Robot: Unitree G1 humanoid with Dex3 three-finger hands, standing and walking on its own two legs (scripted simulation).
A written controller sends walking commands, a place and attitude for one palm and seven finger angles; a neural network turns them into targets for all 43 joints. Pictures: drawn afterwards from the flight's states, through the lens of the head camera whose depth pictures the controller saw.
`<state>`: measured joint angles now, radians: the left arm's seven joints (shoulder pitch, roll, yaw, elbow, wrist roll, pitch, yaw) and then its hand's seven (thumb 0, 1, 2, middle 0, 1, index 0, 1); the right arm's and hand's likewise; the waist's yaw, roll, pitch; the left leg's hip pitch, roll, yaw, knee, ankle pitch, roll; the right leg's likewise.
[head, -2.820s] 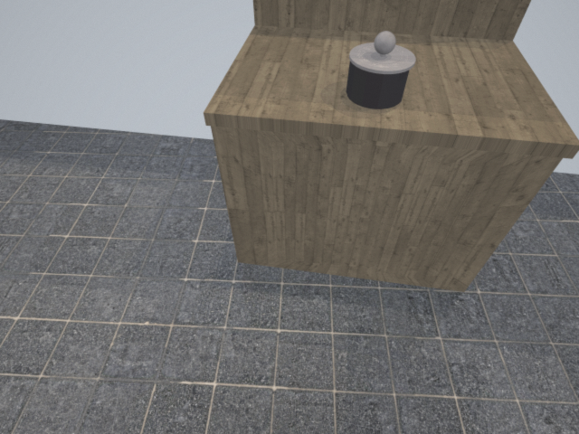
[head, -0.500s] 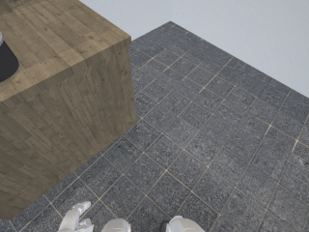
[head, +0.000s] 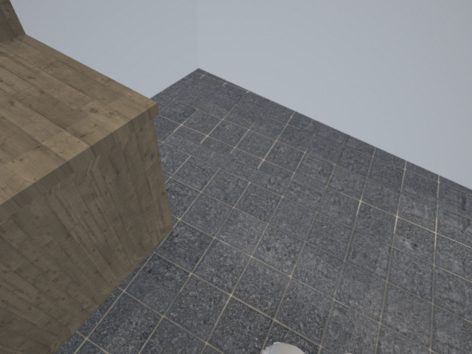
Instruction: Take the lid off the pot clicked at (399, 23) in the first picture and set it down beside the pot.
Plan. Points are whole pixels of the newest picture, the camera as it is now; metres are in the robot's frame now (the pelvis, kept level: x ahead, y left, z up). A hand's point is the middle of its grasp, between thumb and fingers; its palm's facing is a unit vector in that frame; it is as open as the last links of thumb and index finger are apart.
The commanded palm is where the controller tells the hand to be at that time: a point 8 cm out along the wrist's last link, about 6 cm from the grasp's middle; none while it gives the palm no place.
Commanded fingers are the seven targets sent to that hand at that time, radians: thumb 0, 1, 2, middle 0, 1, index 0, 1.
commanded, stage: walk to a spot facing it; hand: left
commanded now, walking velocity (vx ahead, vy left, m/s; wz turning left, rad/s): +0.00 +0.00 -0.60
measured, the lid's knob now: out of the picture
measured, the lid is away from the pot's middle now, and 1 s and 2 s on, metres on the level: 0.00 0.00 0.00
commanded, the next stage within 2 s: turn to face it in 0.50 s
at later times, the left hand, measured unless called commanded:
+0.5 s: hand (179, 335) +0.18 +0.12 -0.15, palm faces -0.27 -0.93 -0.25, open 7.3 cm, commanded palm none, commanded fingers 0.00 0.90 0.90 -0.20 -0.30 -0.20 -0.30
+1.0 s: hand (189, 291) +0.26 +0.12 -0.17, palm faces -0.28 -0.94 -0.18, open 7.3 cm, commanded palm none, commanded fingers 0.00 0.90 0.90 -0.20 -0.30 -0.20 -0.30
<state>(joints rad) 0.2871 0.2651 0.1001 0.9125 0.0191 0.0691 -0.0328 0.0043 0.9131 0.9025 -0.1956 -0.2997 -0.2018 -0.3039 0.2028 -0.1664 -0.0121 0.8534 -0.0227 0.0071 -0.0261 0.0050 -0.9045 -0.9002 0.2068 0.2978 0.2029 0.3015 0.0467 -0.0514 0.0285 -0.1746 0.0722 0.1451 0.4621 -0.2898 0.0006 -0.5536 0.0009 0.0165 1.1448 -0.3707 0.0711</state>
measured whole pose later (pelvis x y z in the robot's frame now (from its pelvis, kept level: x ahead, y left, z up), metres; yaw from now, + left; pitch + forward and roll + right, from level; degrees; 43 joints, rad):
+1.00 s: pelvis +0.13 -0.03 +0.01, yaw -17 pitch +1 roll -1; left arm 0.16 0.19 0.05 0.98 0.01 0.04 0.02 0.00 0.91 0.90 -0.20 -0.30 -0.20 -0.30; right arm 0.36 -0.12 -0.01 1.02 -0.02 0.00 -0.03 0.01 -0.90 -0.90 0.21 0.30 0.20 0.30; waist -0.03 -0.02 0.04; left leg -0.18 -0.03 -0.02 0.39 -0.24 0.05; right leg -0.42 -0.04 0.01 0.90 -0.40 0.07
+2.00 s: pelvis +0.09 -0.02 +0.00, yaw +19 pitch +0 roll -2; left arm 0.22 0.26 0.08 0.94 0.02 0.06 0.00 0.01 0.91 0.90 -0.20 -0.30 -0.20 -0.30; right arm 0.15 -0.18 -0.03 0.91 -0.01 0.03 0.00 0.00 -0.90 -0.90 0.21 0.30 0.20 0.30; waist 0.04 -0.04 0.07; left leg -0.22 -0.04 0.02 0.46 -0.24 0.08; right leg -0.53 -0.12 -0.01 1.15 -0.32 0.11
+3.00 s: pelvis +0.10 -0.02 -0.01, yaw +53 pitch -1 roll +0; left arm 0.27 0.29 0.07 0.96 0.01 0.07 0.02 0.01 0.91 0.90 -0.20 -0.30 -0.20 -0.30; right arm 0.10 -0.22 -0.03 0.86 -0.02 0.03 0.00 0.00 -0.91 -0.90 0.20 0.30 0.20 0.30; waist 0.05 -0.06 0.11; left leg -0.25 -0.03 0.03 0.56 -0.30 0.05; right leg -0.43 -0.12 -0.05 1.11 -0.49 0.07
